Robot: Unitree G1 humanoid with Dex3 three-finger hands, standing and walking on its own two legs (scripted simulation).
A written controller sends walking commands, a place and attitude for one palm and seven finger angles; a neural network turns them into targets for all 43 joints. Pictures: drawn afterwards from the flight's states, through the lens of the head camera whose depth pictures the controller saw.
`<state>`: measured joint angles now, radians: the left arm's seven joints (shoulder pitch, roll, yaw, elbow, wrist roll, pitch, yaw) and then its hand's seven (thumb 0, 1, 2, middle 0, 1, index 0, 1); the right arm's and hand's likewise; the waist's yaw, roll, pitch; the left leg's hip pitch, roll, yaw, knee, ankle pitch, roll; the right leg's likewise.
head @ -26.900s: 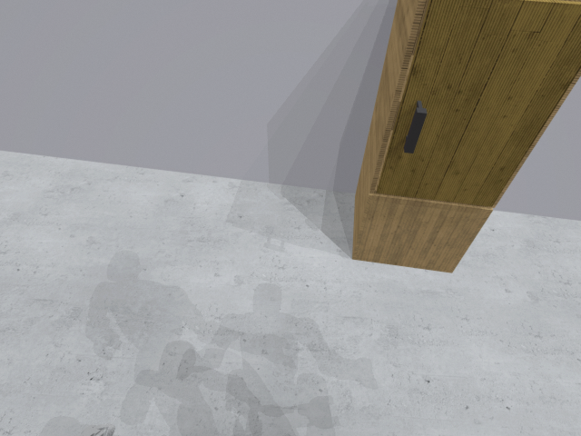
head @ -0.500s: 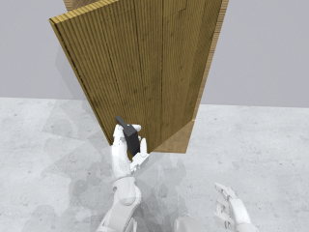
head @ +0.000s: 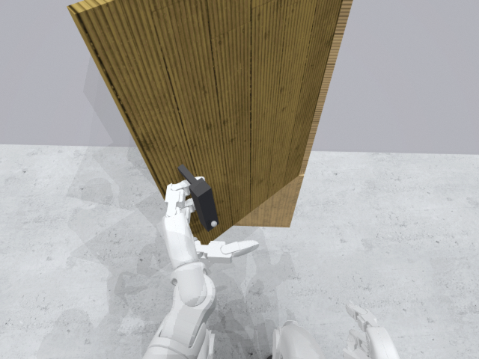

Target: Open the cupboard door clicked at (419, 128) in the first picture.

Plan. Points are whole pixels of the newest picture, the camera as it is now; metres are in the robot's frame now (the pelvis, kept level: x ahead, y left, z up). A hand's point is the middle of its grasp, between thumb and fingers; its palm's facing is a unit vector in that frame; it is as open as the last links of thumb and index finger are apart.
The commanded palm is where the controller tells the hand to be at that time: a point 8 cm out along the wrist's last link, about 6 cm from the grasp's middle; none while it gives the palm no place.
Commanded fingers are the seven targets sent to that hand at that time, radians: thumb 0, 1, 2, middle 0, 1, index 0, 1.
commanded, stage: open thumb and fingers to let go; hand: left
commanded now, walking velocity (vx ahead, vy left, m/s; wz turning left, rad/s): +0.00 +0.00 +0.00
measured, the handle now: (197, 198) +0.37 +0.08 +0.04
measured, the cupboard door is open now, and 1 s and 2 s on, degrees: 42 43 43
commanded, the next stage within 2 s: slide the hand sideways off the handle in 0.24 s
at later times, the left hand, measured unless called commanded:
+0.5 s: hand (211, 242) +0.30 +0.06 +0.03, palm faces -0.12 -0.99 -0.05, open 16.2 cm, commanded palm +0.28 +0.09 +0.03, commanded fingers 0.00 -0.50 0.30 -0.15 -0.30 -0.15 -0.30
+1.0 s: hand (184, 267) +0.26 +0.09 +0.03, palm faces -0.07 -1.00 +0.02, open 16.4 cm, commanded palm +0.23 +0.14 +0.03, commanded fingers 0.00 -0.50 0.30 -0.15 -0.30 -0.15 -0.30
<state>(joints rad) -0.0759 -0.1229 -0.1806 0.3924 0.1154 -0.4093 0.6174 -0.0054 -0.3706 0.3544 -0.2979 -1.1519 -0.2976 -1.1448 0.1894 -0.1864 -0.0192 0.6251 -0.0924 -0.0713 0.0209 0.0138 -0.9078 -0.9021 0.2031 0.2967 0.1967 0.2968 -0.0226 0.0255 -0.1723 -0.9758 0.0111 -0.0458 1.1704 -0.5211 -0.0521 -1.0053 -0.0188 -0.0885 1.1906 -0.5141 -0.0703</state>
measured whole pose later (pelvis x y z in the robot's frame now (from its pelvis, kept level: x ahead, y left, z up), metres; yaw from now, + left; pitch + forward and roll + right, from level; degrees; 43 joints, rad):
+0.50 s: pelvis -0.01 +0.03 -0.01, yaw +0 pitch +18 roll +0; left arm -0.06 0.01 -0.26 0.35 0.06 -0.46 0.22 -0.02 -0.50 0.30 -0.21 -0.38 -0.14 -0.40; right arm 0.19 -0.19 0.00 0.54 -0.05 -0.04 0.04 0.01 -0.91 -0.90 0.21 0.30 0.20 0.30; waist -0.02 0.03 -0.15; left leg -1.00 -0.01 -0.03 1.24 -0.54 -0.01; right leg -1.02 -0.03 -0.07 1.22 -0.51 -0.03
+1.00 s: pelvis +0.00 +0.04 -0.01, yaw -1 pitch +18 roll -1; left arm 0.23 0.02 -0.25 0.08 0.03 -0.45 0.15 -0.02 -0.50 0.30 -0.14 -0.30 -0.14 -0.30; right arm 0.21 -0.20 0.01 0.45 -0.02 0.00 0.04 0.01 -0.91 -0.90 0.20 0.30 0.20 0.30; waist 0.00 0.02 -0.16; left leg -1.00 -0.01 -0.01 1.26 -0.57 0.01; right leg -1.01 -0.03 -0.05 1.24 -0.53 -0.01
